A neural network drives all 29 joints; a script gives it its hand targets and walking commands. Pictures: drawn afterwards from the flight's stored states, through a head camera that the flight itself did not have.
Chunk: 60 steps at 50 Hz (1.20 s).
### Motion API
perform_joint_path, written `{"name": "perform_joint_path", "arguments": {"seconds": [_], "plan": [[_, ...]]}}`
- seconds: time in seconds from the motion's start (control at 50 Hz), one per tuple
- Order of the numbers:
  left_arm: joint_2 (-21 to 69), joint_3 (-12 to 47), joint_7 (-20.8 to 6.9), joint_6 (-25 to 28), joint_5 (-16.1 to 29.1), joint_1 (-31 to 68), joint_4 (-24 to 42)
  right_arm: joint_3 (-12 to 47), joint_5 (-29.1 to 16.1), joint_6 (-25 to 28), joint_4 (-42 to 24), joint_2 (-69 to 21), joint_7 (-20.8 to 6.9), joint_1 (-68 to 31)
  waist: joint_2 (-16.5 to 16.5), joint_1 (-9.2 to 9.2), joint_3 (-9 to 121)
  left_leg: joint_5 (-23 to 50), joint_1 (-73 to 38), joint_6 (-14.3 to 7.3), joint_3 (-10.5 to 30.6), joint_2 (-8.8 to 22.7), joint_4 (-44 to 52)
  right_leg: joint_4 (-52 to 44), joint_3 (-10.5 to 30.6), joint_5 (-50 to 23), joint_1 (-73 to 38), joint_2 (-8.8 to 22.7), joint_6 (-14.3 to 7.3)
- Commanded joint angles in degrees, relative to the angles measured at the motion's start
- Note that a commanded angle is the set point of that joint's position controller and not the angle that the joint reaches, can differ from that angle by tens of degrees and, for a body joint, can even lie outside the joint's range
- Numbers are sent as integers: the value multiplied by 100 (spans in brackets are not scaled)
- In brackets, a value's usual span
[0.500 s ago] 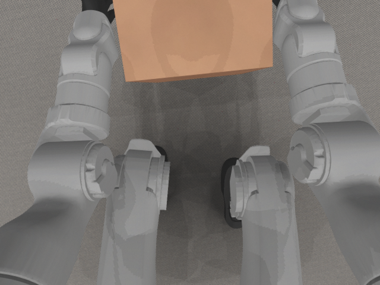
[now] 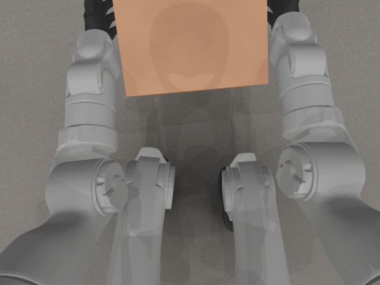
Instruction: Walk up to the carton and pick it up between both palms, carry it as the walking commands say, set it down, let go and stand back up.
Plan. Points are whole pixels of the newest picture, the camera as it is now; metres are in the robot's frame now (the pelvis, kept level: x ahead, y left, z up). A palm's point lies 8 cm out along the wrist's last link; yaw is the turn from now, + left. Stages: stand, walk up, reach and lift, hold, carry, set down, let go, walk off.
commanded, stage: reach and lift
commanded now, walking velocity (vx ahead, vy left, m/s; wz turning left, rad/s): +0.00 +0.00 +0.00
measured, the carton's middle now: (191, 37) +0.53 +0.03 -0.18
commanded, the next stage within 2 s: none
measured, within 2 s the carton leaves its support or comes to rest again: neither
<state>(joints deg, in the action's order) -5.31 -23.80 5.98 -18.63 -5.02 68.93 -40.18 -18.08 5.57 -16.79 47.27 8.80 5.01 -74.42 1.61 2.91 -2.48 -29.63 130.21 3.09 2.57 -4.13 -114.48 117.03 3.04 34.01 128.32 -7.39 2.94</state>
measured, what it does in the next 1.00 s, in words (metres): rises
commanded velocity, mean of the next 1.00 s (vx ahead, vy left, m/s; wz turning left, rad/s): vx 0.00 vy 0.00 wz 0.00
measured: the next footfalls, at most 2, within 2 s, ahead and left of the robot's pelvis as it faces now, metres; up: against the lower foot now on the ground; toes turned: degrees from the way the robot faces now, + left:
none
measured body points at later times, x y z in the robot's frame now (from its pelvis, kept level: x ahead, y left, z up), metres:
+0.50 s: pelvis +0.00 +0.00 +0.05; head +0.30 +0.00 +0.39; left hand +0.50 +0.18 -0.04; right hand +0.54 -0.12 -0.04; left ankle +0.12 +0.13 -0.38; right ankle +0.09 -0.12 -0.38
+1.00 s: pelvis +0.01 +0.00 +0.11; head +0.27 +0.00 +0.47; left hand +0.49 +0.18 +0.03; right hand +0.53 -0.12 +0.04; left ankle +0.12 +0.13 -0.38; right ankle +0.09 -0.12 -0.38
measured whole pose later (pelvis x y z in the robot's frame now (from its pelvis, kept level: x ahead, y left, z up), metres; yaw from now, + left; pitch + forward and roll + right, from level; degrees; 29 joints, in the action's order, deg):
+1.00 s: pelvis +0.01 +0.00 +0.11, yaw -1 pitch +44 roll +0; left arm 1.7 -29.6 2.3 -22.1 -12.1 55.6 -34.5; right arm -23.6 12.5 -19.8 42.7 1.2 2.4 -61.3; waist 1.7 3.1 10.2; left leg -26.5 111.8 3.6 5.1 -5.2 -93.8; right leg 95.7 4.6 29.7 110.3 -8.4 2.3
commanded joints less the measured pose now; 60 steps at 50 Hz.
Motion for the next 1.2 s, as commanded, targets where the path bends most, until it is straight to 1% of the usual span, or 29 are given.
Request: {"name": "perform_joint_path", "arguments": {"seconds": [0.0,0.08,0.2,0.36,0.56,0.76,1.18], "plan": [[5375,2939,-1587,158,789,4005,644,2524,-714,23,-388,-5971,-1550,-3158,167,240,7348,2233,-4503,-98,-856,-371,809,-1147,-735,-1986,-3182,-298,-117],[5432,2880,-1612,95,718,3864,621,2492,-640,-32,-363,-6051,-1524,-3025,209,248,7257,2092,-4408,-106,-866,-381,990,-1346,-714,-1895,-3263,-318,-104],[5487,2662,-1683,19,545,3704,504,2292,-440,-97,-203,-6106,-1501,-2845,224,245,7009,1836,-4278,-115,-871,-394,1278,-1668,-689,-1703,-3359,-349,-111],[5619,2519,-1751,-64,390,3578,461,2129,-266,-161,-123,-6216,-1525,-2708,188,244,7047,1703,-4444,-112,-857,-405,1623,-2028,-697,-1575,-3550,-379,-120],[5849,2554,-1788,-160,328,3351,510,2136,-225,-240,-176,-6442,-1610,-2501,157,231,7197,1703,-4873,-111,-818,-426,2033,-2423,-712,-1537,-3822,-389,-114],[6006,2546,-1828,-207,250,3038,492,2092,-154,-279,-154,-6586,-1677,-2191,109,198,7058,1671,-5210,-119,-757,-443,2448,-2834,-679,-1503,-4111,-390,-126],[6307,2672,-1865,-199,141,2203,520,2177,-75,-246,-256,-6850,-1706,-1415,67,151,6823,1810,-6038,-121,-606,-469,3320,-3699,-536,-1685,-5036,-374,-137]]}}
